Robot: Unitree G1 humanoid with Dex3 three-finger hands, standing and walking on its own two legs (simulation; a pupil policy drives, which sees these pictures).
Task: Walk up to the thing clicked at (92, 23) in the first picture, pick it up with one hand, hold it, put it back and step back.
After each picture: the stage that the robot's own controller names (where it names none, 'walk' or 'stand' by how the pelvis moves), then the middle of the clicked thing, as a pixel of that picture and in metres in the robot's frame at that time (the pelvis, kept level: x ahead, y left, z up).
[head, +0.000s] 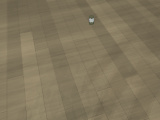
stand; (91, 20) +1.84 -0.07 -0.72
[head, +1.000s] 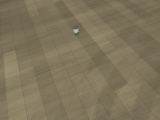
walk; (76, 30) +1.68 +0.25 -0.70
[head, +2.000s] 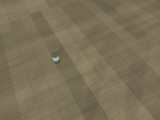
walk; (55, 58) +1.10 +0.40 -0.72
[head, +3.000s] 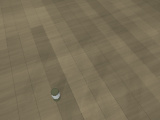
walk; (55, 94) +0.67 +0.31 -0.70
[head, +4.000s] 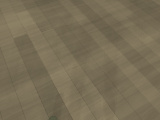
stand; out of the picture +0.42 +0.20 -0.71
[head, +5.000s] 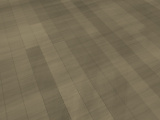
stand; out of the picture +0.37 +0.21 -0.72
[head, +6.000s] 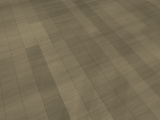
stand; out of the picture +0.35 +0.21 -0.72
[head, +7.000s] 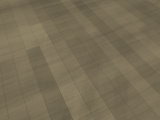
stand; out of the picture +0.36 +0.21 -0.73
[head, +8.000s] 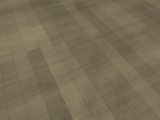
stand; out of the picture +0.37 +0.22 -0.73
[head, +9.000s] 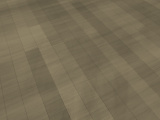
stand; out of the picture +0.36 +0.22 -0.73
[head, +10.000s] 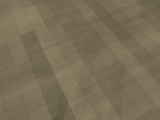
go down; out of the picture +0.38 +0.21 -0.71
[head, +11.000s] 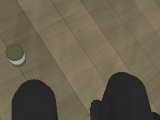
go down; (16, 56) +0.46 +0.23 -0.29
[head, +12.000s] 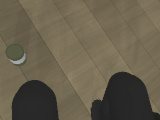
close in; (17, 55) +0.46 +0.23 -0.29
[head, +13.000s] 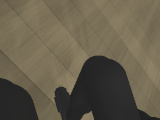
close in; out of the picture +0.44 +0.27 -0.23
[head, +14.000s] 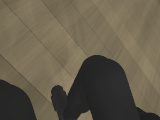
close; out of the picture +0.44 +0.28 -0.23
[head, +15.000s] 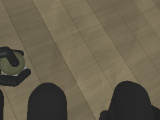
lift; (14, 68) +0.36 +0.25 -0.08
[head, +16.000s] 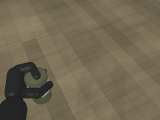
hold; (39, 86) +0.33 +0.17 +0.05
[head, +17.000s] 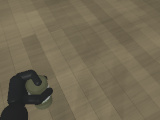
hold; (40, 93) +0.32 +0.17 +0.00
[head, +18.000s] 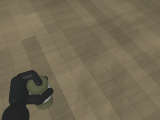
crouch; (40, 93) +0.33 +0.17 -0.01
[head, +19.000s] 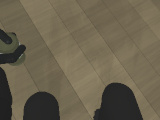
crouch; (11, 50) +0.46 +0.21 -0.10
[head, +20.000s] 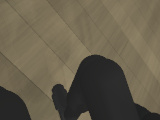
lower; out of the picture +0.44 +0.29 -0.23
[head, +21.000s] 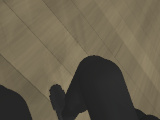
lower; out of the picture +0.44 +0.29 -0.24
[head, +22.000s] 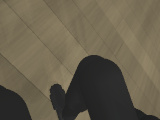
lower; out of the picture +0.45 +0.29 -0.24
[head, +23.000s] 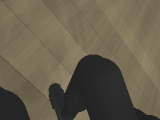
lower; out of the picture +0.45 +0.29 -0.24
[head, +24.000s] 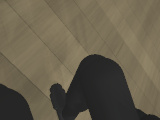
loosen; out of the picture +0.45 +0.27 -0.24
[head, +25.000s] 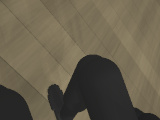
withdraw; out of the picture +0.44 +0.26 -0.24
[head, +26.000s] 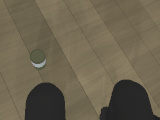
walk; (38, 60) +0.47 +0.20 -0.32
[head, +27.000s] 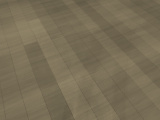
stand; out of the picture +0.38 +0.17 -0.66
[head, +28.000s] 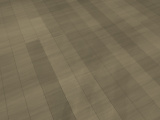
stand; out of the picture +0.39 +0.19 -0.67
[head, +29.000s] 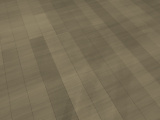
stand; out of the picture +0.39 +0.18 -0.68
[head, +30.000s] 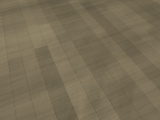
walk; out of the picture +0.39 +0.18 -0.72
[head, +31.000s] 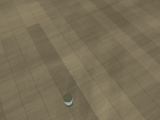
walk; (68, 100) +0.55 +0.18 -0.71
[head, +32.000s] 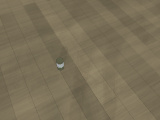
walk; (60, 64) +0.89 +0.20 -0.70
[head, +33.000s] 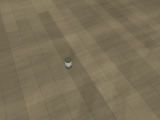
stand; (68, 63) +1.03 +0.19 -0.71
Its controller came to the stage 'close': yes
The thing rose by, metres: 0.72
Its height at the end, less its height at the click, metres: +0.00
